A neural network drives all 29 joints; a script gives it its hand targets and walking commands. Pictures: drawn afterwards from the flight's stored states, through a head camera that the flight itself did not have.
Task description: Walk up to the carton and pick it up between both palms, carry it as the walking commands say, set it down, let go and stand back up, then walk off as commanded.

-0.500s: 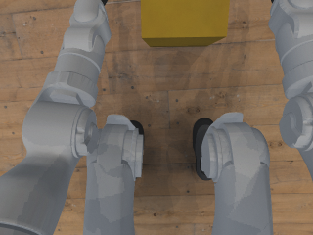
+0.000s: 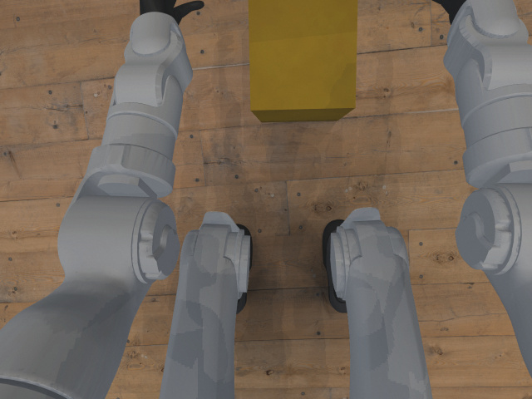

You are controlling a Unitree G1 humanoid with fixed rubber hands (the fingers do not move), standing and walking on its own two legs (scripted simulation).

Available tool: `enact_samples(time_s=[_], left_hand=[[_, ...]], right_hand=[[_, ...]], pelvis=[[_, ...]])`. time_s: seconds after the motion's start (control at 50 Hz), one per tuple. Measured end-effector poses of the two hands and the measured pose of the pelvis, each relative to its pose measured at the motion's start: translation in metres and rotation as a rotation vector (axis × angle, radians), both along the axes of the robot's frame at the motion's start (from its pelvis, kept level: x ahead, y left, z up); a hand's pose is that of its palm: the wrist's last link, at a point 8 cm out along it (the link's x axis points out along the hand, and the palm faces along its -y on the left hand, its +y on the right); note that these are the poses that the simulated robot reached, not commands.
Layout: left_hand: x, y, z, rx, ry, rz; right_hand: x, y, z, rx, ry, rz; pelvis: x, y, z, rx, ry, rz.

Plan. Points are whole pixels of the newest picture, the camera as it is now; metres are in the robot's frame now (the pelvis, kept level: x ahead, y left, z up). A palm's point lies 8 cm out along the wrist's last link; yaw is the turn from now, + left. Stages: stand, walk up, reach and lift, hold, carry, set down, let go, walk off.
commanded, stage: set down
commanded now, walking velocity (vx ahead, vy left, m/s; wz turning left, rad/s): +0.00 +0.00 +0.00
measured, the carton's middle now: (300, 51) +0.57 -0.04 -0.35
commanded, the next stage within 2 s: let go in 0.88 s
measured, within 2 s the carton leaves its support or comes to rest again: neither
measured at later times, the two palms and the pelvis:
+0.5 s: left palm out of the picture +0.56 +0.12 +0.03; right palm out of the picture +0.55 -0.23 +0.03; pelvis +0.03 +0.00 +0.13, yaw -1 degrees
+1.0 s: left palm out of the picture +0.55 +0.12 +0.11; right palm out of the picture +0.54 -0.23 +0.11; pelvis +0.05 +0.00 +0.23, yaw -2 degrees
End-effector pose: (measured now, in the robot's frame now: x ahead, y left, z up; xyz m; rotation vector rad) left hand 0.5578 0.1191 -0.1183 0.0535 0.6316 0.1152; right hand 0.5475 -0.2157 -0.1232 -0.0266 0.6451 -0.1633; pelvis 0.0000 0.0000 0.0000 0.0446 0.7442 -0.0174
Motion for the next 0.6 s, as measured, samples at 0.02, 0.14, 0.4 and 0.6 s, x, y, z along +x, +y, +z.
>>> enact_samples(time_s=[0.02, 0.14, 0.4, 0.6], left_hand=[[0.0, 0.0, 0.006, 0.0, -0.003, 0.001], [0.0, 0.001, 0.038, 0.006, -0.012, 0.006], [0.0, 0.005, 0.116, 0.014, -0.018, 0.009], [-0.001, 0.006, 0.181, 0.013, -0.026, 0.001]], right_hand=[[0.0, 0.0, 0.006, -0.001, -0.001, 0.0], [0.0, -0.003, 0.038, -0.01, -0.004, 0.002], [-0.001, -0.01, 0.116, -0.011, -0.007, 0.005], [0.001, -0.009, 0.184, -0.006, -0.022, 0.016]], pelvis=[[0.001, 0.0, 0.005, 0.0, 0.007, 0.0], [0.007, -0.001, 0.034, 0.0, 0.042, 0.0], [0.021, -0.002, 0.105, -0.003, 0.064, -0.009], [0.03, -0.002, 0.163, -0.01, 0.046, -0.011]])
